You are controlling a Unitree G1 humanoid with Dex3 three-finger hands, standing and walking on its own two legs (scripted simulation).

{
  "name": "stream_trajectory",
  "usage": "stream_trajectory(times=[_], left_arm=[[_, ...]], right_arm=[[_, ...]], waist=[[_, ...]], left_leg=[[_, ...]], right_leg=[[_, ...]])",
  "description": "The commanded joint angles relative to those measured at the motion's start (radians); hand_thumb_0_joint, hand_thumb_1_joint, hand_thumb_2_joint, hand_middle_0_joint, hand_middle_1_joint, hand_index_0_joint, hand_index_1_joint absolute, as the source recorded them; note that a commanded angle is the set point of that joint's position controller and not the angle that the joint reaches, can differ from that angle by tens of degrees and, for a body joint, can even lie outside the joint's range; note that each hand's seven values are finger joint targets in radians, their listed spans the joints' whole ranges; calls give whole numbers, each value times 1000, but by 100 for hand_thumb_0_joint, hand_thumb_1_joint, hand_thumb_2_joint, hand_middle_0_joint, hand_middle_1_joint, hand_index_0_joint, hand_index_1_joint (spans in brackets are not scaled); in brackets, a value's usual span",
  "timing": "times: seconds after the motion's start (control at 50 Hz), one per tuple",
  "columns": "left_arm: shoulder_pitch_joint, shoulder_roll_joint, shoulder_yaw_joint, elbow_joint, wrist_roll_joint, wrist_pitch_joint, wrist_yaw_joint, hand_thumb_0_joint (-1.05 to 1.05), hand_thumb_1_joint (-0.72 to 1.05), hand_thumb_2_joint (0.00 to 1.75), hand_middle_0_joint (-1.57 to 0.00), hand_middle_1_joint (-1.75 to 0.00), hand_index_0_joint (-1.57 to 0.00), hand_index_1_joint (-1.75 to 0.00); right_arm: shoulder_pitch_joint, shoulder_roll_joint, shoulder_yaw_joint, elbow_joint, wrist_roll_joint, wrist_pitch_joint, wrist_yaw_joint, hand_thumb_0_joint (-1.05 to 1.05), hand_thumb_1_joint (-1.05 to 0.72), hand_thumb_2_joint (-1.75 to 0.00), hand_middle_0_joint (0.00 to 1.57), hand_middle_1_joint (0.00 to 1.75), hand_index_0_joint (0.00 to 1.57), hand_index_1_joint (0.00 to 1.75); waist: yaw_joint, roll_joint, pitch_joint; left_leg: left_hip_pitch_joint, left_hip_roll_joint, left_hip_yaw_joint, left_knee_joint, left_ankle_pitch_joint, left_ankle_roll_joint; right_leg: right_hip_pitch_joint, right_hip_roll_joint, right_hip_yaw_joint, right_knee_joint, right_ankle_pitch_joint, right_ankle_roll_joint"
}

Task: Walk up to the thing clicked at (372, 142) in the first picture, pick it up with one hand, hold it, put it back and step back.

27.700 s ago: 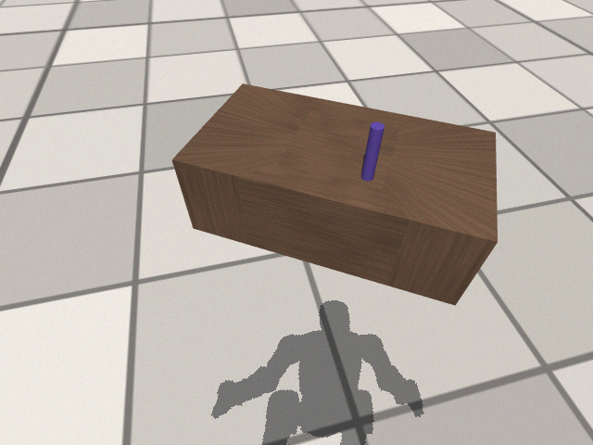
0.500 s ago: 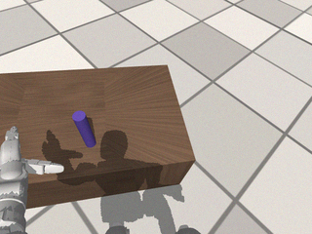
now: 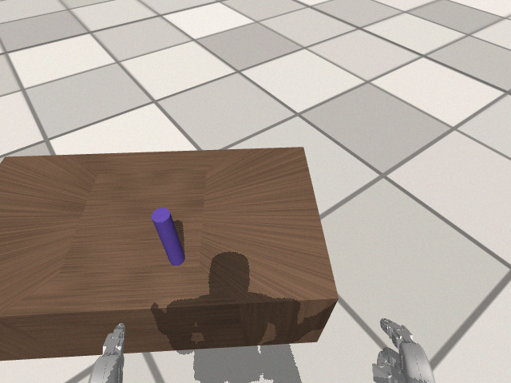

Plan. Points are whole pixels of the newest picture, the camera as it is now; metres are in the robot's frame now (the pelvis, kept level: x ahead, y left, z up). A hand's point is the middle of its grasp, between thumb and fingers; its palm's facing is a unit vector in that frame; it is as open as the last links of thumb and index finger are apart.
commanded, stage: home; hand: left
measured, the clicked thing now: (169, 239) +0.52 +0.24 -0.24
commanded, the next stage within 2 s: stand in 1.86 s
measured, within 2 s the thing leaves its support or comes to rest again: neither
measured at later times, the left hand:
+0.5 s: hand out of the picture +0.14 +0.19 -0.10, palm faces -0.03 -0.94 -0.35, open 17.6 cm
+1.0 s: hand out of the picture +0.06 +0.27 -0.11, palm faces -0.01 -0.92 -0.39, open 17.4 cm
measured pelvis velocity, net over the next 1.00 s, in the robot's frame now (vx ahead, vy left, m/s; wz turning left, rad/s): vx -0.01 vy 0.02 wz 0.01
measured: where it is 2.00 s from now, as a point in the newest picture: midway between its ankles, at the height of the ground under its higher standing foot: outside the picture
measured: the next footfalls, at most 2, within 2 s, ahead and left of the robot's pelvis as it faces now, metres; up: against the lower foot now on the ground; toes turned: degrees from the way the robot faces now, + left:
none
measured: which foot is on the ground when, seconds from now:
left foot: down 0.00-1.00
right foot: down 0.00-1.00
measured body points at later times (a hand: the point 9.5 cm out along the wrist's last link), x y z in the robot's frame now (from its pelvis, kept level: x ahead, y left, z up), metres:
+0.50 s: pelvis -0.01 -0.01 +0.00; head +0.00 -0.02 +0.45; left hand +0.14 +0.24 -0.07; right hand +0.13 -0.27 -0.11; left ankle +0.03 +0.14 -0.70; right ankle -0.02 -0.14 -0.70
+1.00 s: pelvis -0.01 +0.02 +0.04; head -0.02 +0.00 +0.48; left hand +0.06 +0.32 -0.09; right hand +0.07 -0.27 -0.10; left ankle +0.03 +0.14 -0.70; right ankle -0.02 -0.14 -0.70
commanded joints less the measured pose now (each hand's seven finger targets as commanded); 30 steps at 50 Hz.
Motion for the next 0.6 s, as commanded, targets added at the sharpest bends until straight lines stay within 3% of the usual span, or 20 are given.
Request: stream_trajectory(times=[0.0,0.06,0.08,0.14,0.16,0.34,0.36,0.38,0.4,0.44,0.5,0.58], left_arm=[[-126,157,91,-271,11,-56,16,0,-61,1,-4,-4,-4,-4],[-95,141,82,-267,16,-45,14,0,-61,2,-4,-5,-4,-4],[-84,143,85,-282,16,-44,16,0,-61,2,-4,-4,-4,-4],[-29,99,42,-252,15,-31,11,0,-61,2,-4,-5,-4,-4],[40,87,42,-201,16,-23,10,0,-61,1,-4,-4,-4,-4],[-18,150,90,-292,20,-17,11,0,-61,3,-4,-5,-5,-5],[-92,274,112,57,129,-65,-36,0,-59,4,-4,-5,-5,-5],[-78,305,122,99,133,-86,-61,0,-55,6,-5,-6,-5,-5],[-101,307,121,124,128,-100,-72,0,-56,5,-5,-5,-5,-5],[-101,292,94,180,112,-124,-84,0,-56,5,-5,-5,-5,-5],[-151,302,83,280,92,-141,-89,0,-58,4,-5,-5,-5,-5],[-181,320,79,393,83,-141,-86,0,-57,5,-5,-5,-5,-5]], right_arm=[[-46,-112,-42,-143,-10,-67,-27,0,-90,-90,20,30,20,30],[-47,-112,-44,-146,-17,-82,-28,0,-90,-90,20,30,20,30],[-42,-115,-47,-147,-16,-85,-27,0,-90,-90,20,30,20,30],[-49,-121,-50,-156,-17,-99,-22,0,-90,-90,20,30,20,30],[-46,-119,-51,-154,-18,-103,-20,0,-90,-90,20,30,20,30],[-46,-130,-58,-174,-12,-129,-13,0,-90,-90,20,30,20,30],[-50,-238,-100,44,-117,-76,39,0,-90,-91,20,30,20,30],[-29,-242,-110,65,-127,-56,59,0,-90,-90,20,30,20,30],[-36,-252,-109,71,-126,-53,69,0,-90,-90,20,30,20,30],[-52,-238,-102,76,-103,-53,94,0,-89,-90,20,30,20,30],[-37,-233,-100,121,-81,-50,110,0,-90,-90,20,30,20,30],[-40,-241,-99,184,-83,-42,114,0,-90,-90,20,30,20,30]], waist=[[-41,-22,-77],[-43,-6,-87],[-32,11,-114],[-30,-4,-80],[-28,-39,-78],[-15,-21,-73],[-10,-26,-31],[-24,-34,-92],[-22,-19,-85],[-9,4,-46],[-22,-50,3],[-25,-59,82]], left_leg=[[120,-39,85,-96,131,44],[121,-38,78,-93,121,41],[128,-38,76,-91,138,38],[115,-38,69,-86,136,36],[101,-37,67,-78,140,39],[66,-35,63,-81,69,39],[131,-16,2,-121,96,35],[213,-9,11,-119,92,51],[234,0,-2,-126,102,64],[241,3,-18,-163,139,75],[249,2,-15,-190,184,62],[268,3,-16,-256,206,50]], right_leg=[[-23,20,-22,-158,204,-10],[-28,24,-30,-147,187,-16],[-15,23,-33,-137,201,-20],[-35,27,-40,-132,191,-22],[-31,27,-44,-135,193,-18],[-61,29,-40,-125,110,-22],[50,-66,47,-200,89,-78],[43,-77,90,-203,75,-89],[23,-81,108,-198,67,-96],[49,-67,59,-205,146,-86],[93,-82,84,-245,251,-81],[118,-87,86,-322,225,-67]])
